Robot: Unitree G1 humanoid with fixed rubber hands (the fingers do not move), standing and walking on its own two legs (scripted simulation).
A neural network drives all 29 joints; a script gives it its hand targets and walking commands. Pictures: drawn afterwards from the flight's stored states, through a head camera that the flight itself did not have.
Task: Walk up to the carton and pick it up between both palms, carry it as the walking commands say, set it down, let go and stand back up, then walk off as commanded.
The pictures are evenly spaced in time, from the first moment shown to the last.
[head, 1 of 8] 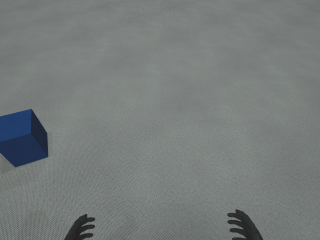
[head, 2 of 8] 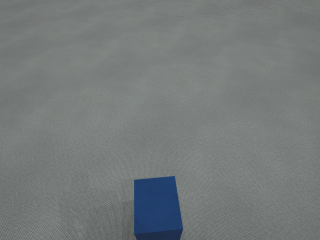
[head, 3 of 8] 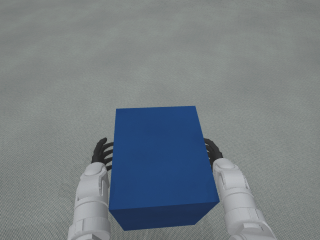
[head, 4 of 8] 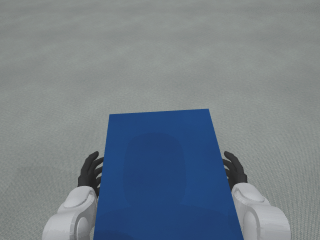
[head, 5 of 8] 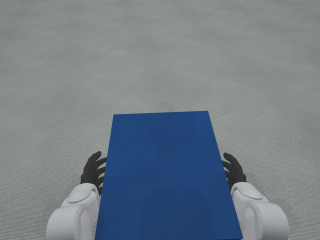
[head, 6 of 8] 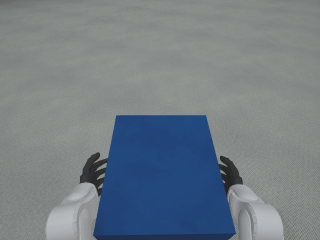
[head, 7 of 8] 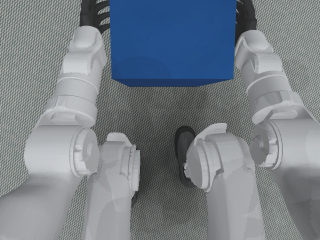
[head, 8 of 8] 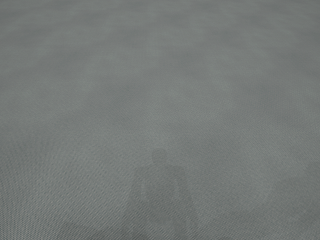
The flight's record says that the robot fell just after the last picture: no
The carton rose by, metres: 0.67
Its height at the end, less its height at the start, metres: +0.00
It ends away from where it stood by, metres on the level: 2.92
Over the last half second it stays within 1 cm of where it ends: yes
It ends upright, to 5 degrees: yes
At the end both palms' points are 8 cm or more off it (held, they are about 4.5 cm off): yes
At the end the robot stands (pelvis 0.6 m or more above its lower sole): yes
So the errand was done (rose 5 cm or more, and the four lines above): yes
